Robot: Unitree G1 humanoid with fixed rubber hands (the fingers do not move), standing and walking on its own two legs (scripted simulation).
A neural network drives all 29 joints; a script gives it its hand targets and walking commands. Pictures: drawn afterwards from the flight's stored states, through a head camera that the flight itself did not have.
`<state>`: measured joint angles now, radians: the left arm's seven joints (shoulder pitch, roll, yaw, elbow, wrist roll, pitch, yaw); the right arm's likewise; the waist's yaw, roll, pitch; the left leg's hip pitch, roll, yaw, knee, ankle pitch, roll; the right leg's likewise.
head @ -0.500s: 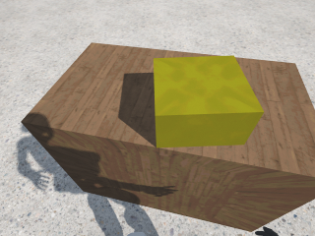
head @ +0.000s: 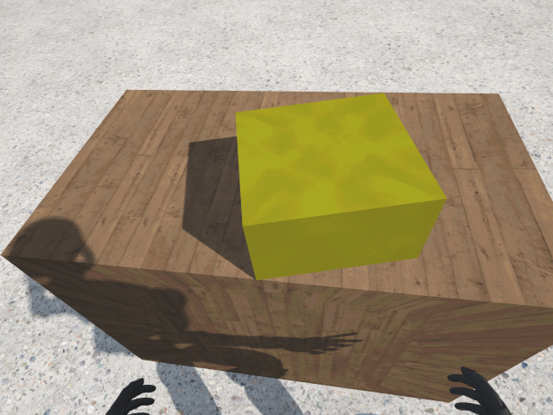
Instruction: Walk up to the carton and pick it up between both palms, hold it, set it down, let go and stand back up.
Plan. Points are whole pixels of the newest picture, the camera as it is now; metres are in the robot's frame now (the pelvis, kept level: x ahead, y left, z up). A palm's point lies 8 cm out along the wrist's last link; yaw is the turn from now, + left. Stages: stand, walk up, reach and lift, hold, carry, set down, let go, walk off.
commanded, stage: walk up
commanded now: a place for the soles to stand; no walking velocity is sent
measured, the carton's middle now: (323, 182) +0.48 -0.05 +0.04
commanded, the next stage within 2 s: none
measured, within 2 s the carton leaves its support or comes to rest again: neither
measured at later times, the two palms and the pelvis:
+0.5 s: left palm out of the picture +0.14 +0.25 -0.07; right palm out of the picture +0.08 -0.28 -0.09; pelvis -0.01 +0.00 +0.01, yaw -6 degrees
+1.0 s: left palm (136, 397) +0.16 +0.24 -0.07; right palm out of the picture +0.06 -0.29 -0.10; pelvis +0.00 +0.00 +0.00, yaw -11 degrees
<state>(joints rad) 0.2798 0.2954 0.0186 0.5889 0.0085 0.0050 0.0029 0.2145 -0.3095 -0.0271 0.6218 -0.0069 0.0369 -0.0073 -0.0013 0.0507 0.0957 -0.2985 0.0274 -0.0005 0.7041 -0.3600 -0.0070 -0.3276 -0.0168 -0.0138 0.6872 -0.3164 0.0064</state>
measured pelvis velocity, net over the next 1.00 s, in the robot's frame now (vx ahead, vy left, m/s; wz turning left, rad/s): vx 0.00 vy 0.00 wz -0.18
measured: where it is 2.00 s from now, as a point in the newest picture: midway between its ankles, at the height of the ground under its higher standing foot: outside the picture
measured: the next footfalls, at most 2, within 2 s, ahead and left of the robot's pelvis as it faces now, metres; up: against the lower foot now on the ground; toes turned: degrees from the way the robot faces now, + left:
none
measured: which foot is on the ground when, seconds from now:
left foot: down 0.00-1.00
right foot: down 0.00-1.00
